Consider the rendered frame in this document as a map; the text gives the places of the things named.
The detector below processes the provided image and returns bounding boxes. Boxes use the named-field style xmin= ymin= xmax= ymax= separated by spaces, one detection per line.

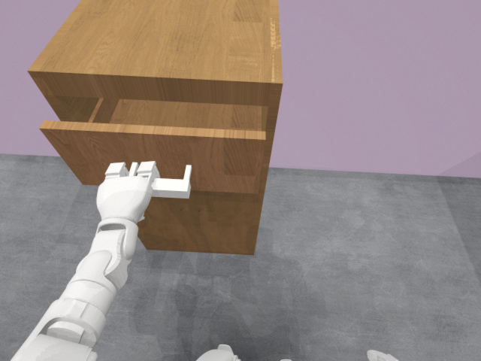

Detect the robot left hand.
xmin=96 ymin=161 xmax=160 ymax=225

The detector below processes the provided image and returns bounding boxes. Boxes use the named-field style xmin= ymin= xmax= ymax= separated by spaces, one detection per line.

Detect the robot left forearm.
xmin=11 ymin=217 xmax=138 ymax=361

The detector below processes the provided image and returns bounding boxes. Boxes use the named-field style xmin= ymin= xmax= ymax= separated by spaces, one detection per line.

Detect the cabinet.
xmin=27 ymin=0 xmax=283 ymax=255

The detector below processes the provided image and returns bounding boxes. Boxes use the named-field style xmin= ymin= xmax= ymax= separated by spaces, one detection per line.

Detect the robot left upper arm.
xmin=20 ymin=334 xmax=98 ymax=361

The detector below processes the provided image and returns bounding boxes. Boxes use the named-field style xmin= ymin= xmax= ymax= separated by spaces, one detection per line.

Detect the handle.
xmin=129 ymin=162 xmax=192 ymax=199

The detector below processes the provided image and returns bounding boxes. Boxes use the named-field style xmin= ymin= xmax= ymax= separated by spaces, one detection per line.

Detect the robot left shin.
xmin=218 ymin=344 xmax=233 ymax=353

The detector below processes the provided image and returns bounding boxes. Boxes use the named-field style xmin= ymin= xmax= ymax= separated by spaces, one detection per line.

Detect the drawer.
xmin=39 ymin=98 xmax=266 ymax=194

